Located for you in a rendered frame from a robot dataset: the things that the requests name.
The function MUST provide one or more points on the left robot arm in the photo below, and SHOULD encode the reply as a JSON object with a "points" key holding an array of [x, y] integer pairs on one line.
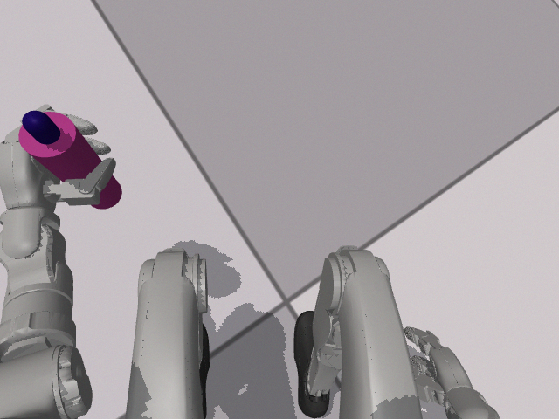
{"points": [[42, 374]]}

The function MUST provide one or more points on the left robot hand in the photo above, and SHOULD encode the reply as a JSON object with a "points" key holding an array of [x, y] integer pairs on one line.
{"points": [[26, 182]]}

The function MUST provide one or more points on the right robot foot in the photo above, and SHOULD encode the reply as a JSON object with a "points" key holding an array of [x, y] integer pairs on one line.
{"points": [[310, 405]]}

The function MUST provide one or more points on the bottle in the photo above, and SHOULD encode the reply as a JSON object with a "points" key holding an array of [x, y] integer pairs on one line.
{"points": [[54, 141]]}

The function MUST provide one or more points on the right robot hand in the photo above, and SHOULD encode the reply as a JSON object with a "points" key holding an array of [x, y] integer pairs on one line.
{"points": [[442, 373]]}

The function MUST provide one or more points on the right robot arm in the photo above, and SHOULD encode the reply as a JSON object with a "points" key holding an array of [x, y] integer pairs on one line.
{"points": [[467, 403]]}

